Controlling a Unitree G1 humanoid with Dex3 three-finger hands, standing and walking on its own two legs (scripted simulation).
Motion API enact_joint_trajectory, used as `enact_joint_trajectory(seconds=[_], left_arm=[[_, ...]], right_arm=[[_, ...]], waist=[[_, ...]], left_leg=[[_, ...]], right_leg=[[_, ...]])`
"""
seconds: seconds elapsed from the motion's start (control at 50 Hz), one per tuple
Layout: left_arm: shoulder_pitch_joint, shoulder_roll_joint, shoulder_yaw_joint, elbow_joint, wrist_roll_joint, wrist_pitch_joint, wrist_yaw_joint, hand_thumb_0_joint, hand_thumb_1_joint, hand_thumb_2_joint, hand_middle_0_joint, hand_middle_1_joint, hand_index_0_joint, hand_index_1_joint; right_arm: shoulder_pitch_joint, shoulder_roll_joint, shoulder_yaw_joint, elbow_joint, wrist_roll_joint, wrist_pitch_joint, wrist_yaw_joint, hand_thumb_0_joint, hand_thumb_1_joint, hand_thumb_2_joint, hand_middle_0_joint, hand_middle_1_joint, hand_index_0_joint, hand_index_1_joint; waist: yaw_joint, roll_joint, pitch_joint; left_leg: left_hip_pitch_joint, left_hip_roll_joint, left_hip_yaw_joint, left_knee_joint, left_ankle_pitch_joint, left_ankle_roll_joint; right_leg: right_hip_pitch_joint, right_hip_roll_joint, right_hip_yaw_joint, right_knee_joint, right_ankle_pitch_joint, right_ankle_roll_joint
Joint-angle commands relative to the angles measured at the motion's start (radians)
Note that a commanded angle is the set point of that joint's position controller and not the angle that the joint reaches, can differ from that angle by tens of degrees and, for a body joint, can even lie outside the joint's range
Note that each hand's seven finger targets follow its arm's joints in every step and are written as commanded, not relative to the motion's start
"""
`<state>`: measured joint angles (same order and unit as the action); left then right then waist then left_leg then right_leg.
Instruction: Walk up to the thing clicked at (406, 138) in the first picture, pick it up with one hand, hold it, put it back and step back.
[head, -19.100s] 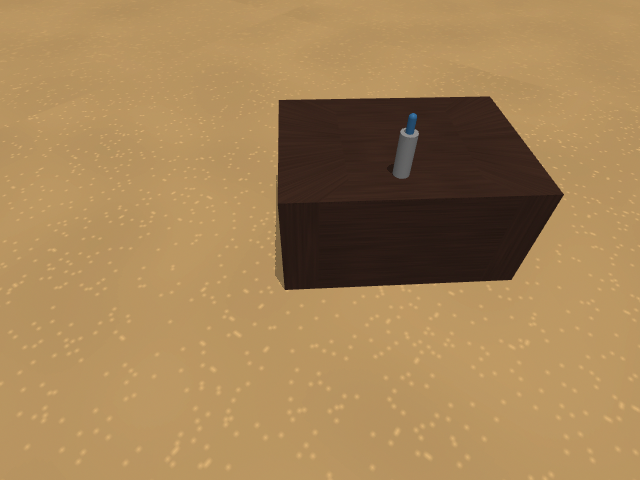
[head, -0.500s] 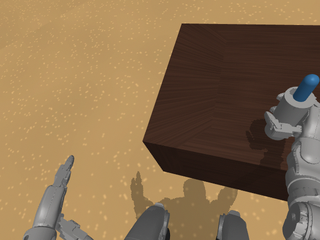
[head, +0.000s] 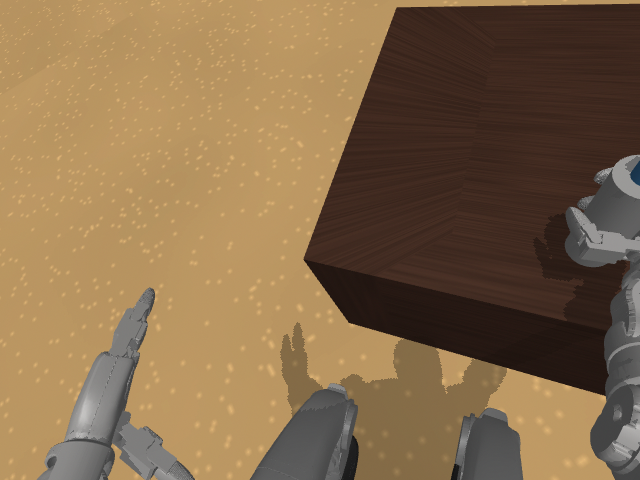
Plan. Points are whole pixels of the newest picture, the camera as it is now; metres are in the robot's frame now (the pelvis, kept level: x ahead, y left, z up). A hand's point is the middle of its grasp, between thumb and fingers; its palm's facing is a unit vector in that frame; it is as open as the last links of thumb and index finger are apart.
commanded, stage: lower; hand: right
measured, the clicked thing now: (624, 202) +0.48 -0.23 -0.01
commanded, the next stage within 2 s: loosen in 0.64 s
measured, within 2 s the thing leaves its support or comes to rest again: neither
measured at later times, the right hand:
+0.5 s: hand (593, 227) +0.49 -0.22 -0.08, palm faces +0.22 +0.97 +0.01, open 7.8 cm
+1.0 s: hand (593, 229) +0.49 -0.22 -0.09, palm faces +0.21 +0.98 +0.01, open 7.9 cm
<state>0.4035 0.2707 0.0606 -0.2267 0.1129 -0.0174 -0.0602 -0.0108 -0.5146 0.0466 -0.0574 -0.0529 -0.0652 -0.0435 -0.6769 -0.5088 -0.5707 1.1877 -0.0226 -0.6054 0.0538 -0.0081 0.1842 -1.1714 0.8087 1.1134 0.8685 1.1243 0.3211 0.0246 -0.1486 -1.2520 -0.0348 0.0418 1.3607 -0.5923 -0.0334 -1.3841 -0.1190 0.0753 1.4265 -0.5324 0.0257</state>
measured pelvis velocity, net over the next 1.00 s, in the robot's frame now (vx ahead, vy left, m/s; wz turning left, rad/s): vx -0.02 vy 0.00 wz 0.03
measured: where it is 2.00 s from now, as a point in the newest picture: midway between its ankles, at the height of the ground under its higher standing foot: outside the picture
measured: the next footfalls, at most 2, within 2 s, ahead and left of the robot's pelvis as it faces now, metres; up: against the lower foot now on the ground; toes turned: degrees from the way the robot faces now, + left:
none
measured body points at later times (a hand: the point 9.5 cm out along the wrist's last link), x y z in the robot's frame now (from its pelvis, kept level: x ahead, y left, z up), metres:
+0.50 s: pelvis -0.01 +0.00 -0.03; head +0.17 -0.09 +0.38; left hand +0.17 +0.26 +0.07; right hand +0.47 -0.27 -0.08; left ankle +0.03 +0.15 -0.59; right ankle +0.05 -0.13 -0.59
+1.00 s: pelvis -0.02 +0.00 -0.04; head +0.16 -0.09 +0.36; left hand +0.16 +0.25 +0.08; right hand +0.47 -0.27 -0.09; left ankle +0.03 +0.15 -0.59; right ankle +0.05 -0.13 -0.59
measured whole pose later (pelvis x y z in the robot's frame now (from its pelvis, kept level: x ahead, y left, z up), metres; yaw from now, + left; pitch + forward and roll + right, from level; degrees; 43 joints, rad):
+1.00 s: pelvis -0.02 +0.00 -0.04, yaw +1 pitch +30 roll +8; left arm 0.45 0.32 0.13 -0.40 0.10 -0.05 -0.08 -0.01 -0.50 0.03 -0.06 -0.06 -0.08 -0.04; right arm -0.70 -0.59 -0.60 1.14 -0.05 -0.58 0.06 -0.02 0.16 -0.97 0.86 0.99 0.92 1.00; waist 0.38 0.04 -0.16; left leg -1.43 -0.04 0.06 1.52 -0.63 -0.04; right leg -1.57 -0.12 0.11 1.60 -0.56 0.02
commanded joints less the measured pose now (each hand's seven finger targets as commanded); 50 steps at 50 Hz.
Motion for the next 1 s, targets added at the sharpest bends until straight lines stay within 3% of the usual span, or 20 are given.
enact_joint_trajectory(seconds=[0.0, 0.04, 0.06, 0.08, 0.14, 0.16, 0.2, 0.26, 0.32, 0.38, 0.44, 0.48, 0.52, 0.54, 0.68, 0.72, 0.78, 0.84, 0.92, 0.98], left_arm=[[0.052, 0.178, 0.136, -0.202, 0.001, -0.051, 0.023, 0.0, -0.537, 0.05, -0.045, -0.048, -0.046, -0.047], [0.04, 0.165, 0.119, -0.187, 0.0, -0.051, 0.024, 0.0, -0.542, 0.053, -0.046, -0.048, -0.045, -0.048], [0.03, 0.182, 0.135, -0.221, 0.0, -0.053, 0.026, 0.0, -0.541, 0.052, -0.047, -0.048, -0.046, -0.049], [0.003, 0.211, 0.153, -0.267, -0.002, -0.054, 0.03, 0.0, -0.541, 0.052, -0.046, -0.047, -0.045, -0.048], [0.055, 0.2, 0.152, -0.213, -0.003, -0.05, 0.026, 0.0, -0.535, 0.05, -0.047, -0.05, -0.048, -0.049], [0.047, 0.219, 0.171, -0.242, -0.003, -0.051, 0.029, 0.0, -0.539, 0.051, -0.046, -0.048, -0.046, -0.048], [0.049, 0.214, 0.164, -0.272, -0.002, -0.055, 0.027, 0.0, -0.538, 0.048, -0.047, -0.048, -0.047, -0.048], [0.087, 0.176, 0.141, -0.197, -0.003, -0.054, 0.019, 0.0, -0.54, 0.048, -0.047, -0.046, -0.046, -0.047], [0.032, 0.236, 0.187, -0.322, -0.002, -0.067, 0.024, 0.0, -0.542, 0.048, -0.046, -0.045, -0.044, -0.047], [0.093, 0.192, 0.157, -0.216, -0.005, -0.061, 0.016, 0.0, -0.544, 0.049, -0.047, -0.047, -0.045, -0.049], [0.041, 0.241, 0.199, -0.339, -0.001, -0.071, 0.02, 0.0, -0.543, 0.048, -0.045, -0.046, -0.044, -0.047], [0.109, 0.198, 0.174, -0.244, -0.002, -0.063, 0.012, 0.0, -0.544, 0.05, -0.045, -0.046, -0.042, -0.048], [0.057, 0.225, 0.197, -0.309, -0.01, -0.072, 0.017, 0.0, -0.546, 0.049, -0.045, -0.045, -0.043, -0.048], [0.048, 0.249, 0.214, -0.339, -0.009, -0.073, 0.02, 0.0, -0.542, 0.046, -0.046, -0.046, -0.045, -0.047], [0.074, 0.243, 0.226, -0.337, -0.013, -0.075, 0.018, 0.0, -0.545, 0.049, -0.044, -0.044, -0.041, -0.047], [0.103, 0.203, 0.191, -0.287, -0.011, -0.072, 0.012, 0.0, -0.544, 0.047, -0.043, -0.044, -0.041, -0.046], [0.095, 0.248, 0.235, -0.341, -0.01, -0.079, 0.015, 0.0, -0.499, 0.017, -0.052, -0.056, -0.064, -0.042], [0.093, 0.22, 0.215, -0.318, -0.013, -0.072, 0.01, 0.0, -0.498, 0.017, -0.052, -0.058, -0.065, -0.043], [0.093, 0.248, 0.235, -0.358, -0.02, -0.079, 0.012, 0.0, -0.499, 0.017, -0.054, -0.061, -0.07, -0.044], [0.093, 0.229, 0.221, -0.333, -0.022, -0.075, 0.011, 0.0, -0.499, 0.018, -0.054, -0.062, -0.071, -0.044]], right_arm=[[-0.493, -0.27, -0.004, -0.32, 0.018, -0.135, 0.004, 0.0, -0.374, -1.351, 1.353, 1.469, 1.385, 1.469], [-0.5, -0.283, -0.001, -0.326, 0.014, -0.135, 0.008, 0.0, -0.377, -1.335, 1.338, 1.45, 1.369, 1.451], [-0.5, -0.286, -0.003, -0.323, 0.014, -0.135, 0.008, 0.0, -0.379, -1.335, 1.338, 1.45, 1.37, 1.451], [-0.502, -0.323, -0.025, -0.357, 0.012, -0.135, 0.002, 0.0, -0.37, -1.331, 1.333, 1.447, 1.365, 1.447], [-0.484, -0.274, 0.008, -0.322, 0.019, -0.126, 0.01, 0.0, -0.424, -1.346, 1.354, 1.459, 1.382, 1.46], [-0.472, -0.297, -0.01, -0.326, 0.016, -0.124, 0.006, 0.0, -0.397, -1.356, 1.357, 1.472, 1.388, 1.472], [-0.494, -0.308, -0.014, -0.335, 0.015, -0.122, 0.0, 0.0, -0.411, -1.362, 1.368, 1.481, 1.399, 1.481], [-0.474, -0.291, -0.013, -0.291, 0.021, -0.122, 0.0, 0.0, -0.434, -1.372, 1.385, 1.493, 1.415, 1.493], [-0.483, -0.317, -0.028, -0.334, 0.01, -0.127, -0.007, 0.0, -0.425, -1.37, 1.384, 1.492, 1.414, 1.493], [-0.47, -0.295, -0.015, -0.285, 0.01, -0.125, 0.005, 0.0, -0.467, -1.388, 1.405, 1.509, 1.433, 1.509], [-0.482, -0.334, -0.043, -0.325, 0.001, -0.124, -0.004, 0.0, -0.445, -1.386, 1.401, 1.51, 1.431, 1.51], [-0.478, -0.305, -0.023, -0.289, 0.005, -0.119, 0.003, 0.0, -0.45, -1.384, 1.402, 1.508, 1.431, 1.508], [-0.483, -0.336, -0.037, -0.319, 0.001, -0.119, 0.002, 0.0, -0.446, -1.36, 1.379, 1.481, 1.407, 1.481], [-0.487, -0.349, -0.045, -0.325, -0.005, -0.118, 0.002, 0.0, -0.437, -1.361, 1.375, 1.481, 1.404, 1.481], [-0.474, -0.325, -0.031, -0.325, -0.002, -0.106, 0.006, 0.0, -0.434, -1.37, 1.384, 1.492, 1.413, 1.492], [-0.469, -0.298, -0.019, -0.293, -0.004, -0.104, 0.007, 0.0, -0.463, -1.364, 1.39, 1.487, 1.417, 1.487], [-0.467, -0.334, -0.04, -0.33, -0.01, -0.105, 0.009, 0.0, -0.311, -1.164, 1.35, 1.317, 1.363, 1.317], [-0.475, -0.314, -0.025, -0.319, -0.013, -0.092, 0.01, 0.0, -0.209, -0.945, 1.279, 1.165, 1.289, 1.166], [-0.484, -0.324, -0.027, -0.341, -0.011, -0.083, 0.011, 0.0, -0.027, -0.755, 1.191, 1.009, 1.201, 1.01], [-0.479, -0.305, -0.017, -0.313, -0.011, -0.075, 0.01, 0.0, 0.089, -0.608, 1.139, 0.892, 1.146, 0.893]], waist=[[-0.005, -0.384, -0.627], [-0.013, -0.406, -0.61], [0.001, -0.41, -0.628], [-0.011, -0.411, -0.679], [0.006, -0.448, -0.603], [0.01, -0.428, -0.607], [0.016, -0.433, -0.632], [0.006, -0.425, -0.528], [0.023, -0.391, -0.637], [0.018, -0.432, -0.546], [0.029, -0.407, -0.663], [0.028, -0.425, -0.565], [0.024, -0.426, -0.602], [0.039, -0.411, -0.63], [0.04, -0.437, -0.617], [0.037, -0.428, -0.554], [0.046, -0.448, -0.616], [0.035, -0.439, -0.566], [0.047, -0.432, -0.616], [0.037, -0.434, -0.547]], left_leg=[[0.123, -0.039, 0.015, -0.132, 0.354, 0.048], [0.091, -0.04, 0.019, -0.112, 0.346, 0.053], [0.094, -0.04, 0.023, -0.109, 0.339, 0.055], [0.108, -0.042, 0.024, -0.108, 0.342, 0.055], [0.042, -0.042, 0.033, -0.092, 0.308, 0.061], [0.049, -0.045, 0.034, -0.099, 0.318, 0.057], [0.067, -0.042, 0.026, -0.104, 0.316, 0.056], [0.039, -0.039, 0.017, -0.095, 0.287, 0.055], [0.06, -0.044, 0.021, -0.084, 0.311, 0.052], [-0.003, -0.045, 0.032, -0.053, 0.292, 0.059], [0.041, -0.045, 0.028, -0.054, 0.332, 0.052], [0.007, -0.044, 0.019, -0.056, 0.307, 0.051], [0.01, -0.043, 0.025, -0.05, 0.285, 0.055], [0.013, -0.044, 0.028, -0.05, 0.283, 0.053], [-0.014, -0.045, 0.031, -0.035, 0.289, 0.053], [-0.051, -0.047, 0.038, -0.014, 0.285, 0.056], [-0.036, -0.045, 0.037, -0.009, 0.312, 0.055], [-0.055, -0.045, 0.036, -0.013, 0.266, 0.056], [-0.055, -0.044, 0.041, -0.006, 0.263, 0.056], [-0.084, -0.043, 0.045, -0.006, 0.2, 0.061]], right_leg=[[0.605, 0.043, 0.01, -0.119, 0.353, -0.03], [0.589, 0.043, 0.014, -0.111, 0.361, -0.024], [0.6, 0.043, 0.017, -0.112, 0.355, -0.021], [0.626, 0.042, 0.02, -0.112, 0.362, -0.022], [0.617, 0.034, 0.025, -0.111, 0.365, -0.014], [0.621, 0.032, 0.026, -0.103, 0.371, -0.017], [0.611, 0.034, 0.02, -0.092, 0.34, -0.02], [0.509, 0.039, 0.013, -0.085, 0.276, -0.022], [0.555, 0.034, 0.025, -0.066, 0.309, -0.028], [0.51, 0.038, 0.026, -0.068, 0.311, -0.02], [0.558, 0.033, 0.03, -0.042, 0.348, -0.027], [0.482, 0.038, 0.019, -0.035, 0.293, -0.028], [0.499, 0.038, 0.026, -0.047, 0.277, -0.023], [0.516, 0.037, 0.029, -0.038, 0.271, -0.024], [0.522, 0.034, 0.029, -0.024, 0.295, -0.022], [0.473, 0.033, 0.031, -0.02, 0.297, -0.021], [0.521, 0.032, 0.032, -0.011, 0.337, -0.02], [0.473, 0.035, 0.028, -0.024, 0.266, -0.022], [0.501, 0.037, 0.035, -0.019, 0.267, -0.019], [0.462, 0.038, 0.037, -0.045, 0.192, -0.015]])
